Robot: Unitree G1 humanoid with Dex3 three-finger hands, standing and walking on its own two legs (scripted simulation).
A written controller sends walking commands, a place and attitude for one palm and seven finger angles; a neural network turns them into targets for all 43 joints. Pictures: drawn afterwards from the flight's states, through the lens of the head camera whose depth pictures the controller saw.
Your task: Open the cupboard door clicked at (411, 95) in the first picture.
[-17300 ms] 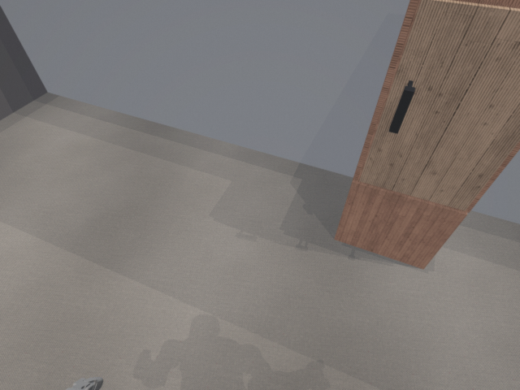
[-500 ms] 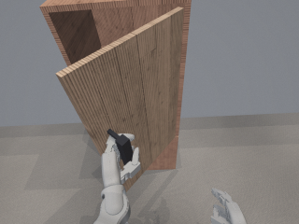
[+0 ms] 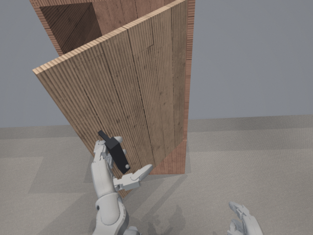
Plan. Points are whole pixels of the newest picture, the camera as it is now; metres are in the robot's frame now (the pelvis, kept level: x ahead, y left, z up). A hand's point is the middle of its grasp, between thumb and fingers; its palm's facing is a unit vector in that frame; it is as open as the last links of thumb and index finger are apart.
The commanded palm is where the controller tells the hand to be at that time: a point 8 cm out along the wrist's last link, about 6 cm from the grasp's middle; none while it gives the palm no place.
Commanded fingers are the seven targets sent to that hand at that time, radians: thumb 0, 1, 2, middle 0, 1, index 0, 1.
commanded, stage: open thumb and fingers to let go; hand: left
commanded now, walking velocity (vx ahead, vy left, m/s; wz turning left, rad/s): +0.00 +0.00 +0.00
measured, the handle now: (113, 151) +0.32 +0.12 +0.06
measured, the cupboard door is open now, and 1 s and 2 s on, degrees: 46 50 47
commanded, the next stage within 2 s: slide the hand sideways off the handle in 0.38 s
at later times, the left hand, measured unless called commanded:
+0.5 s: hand (126, 166) +0.28 +0.08 +0.06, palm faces +0.31 -0.95 -0.03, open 15.0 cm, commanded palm +0.23 +0.12 +0.06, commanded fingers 0.00 -0.50 0.30 -0.15 -0.30 -0.15 -0.30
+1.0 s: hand (118, 191) +0.22 +0.09 +0.06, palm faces -0.09 -1.00 +0.02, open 16.2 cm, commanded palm +0.19 +0.14 +0.06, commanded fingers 0.00 -0.50 0.30 -0.15 -0.30 -0.15 -0.30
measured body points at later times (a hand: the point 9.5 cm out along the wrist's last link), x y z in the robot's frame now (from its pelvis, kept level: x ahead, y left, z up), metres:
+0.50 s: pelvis +0.00 +0.02 +0.00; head +0.03 -0.02 +0.45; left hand +0.26 +0.13 +0.06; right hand +0.17 -0.21 -0.11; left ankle +0.06 +0.19 -0.67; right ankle -0.09 -0.02 -0.67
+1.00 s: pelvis -0.03 +0.08 -0.01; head +0.00 +0.06 +0.44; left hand +0.22 +0.15 +0.06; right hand +0.13 -0.15 -0.10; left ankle +0.06 +0.19 -0.67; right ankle -0.09 -0.02 -0.67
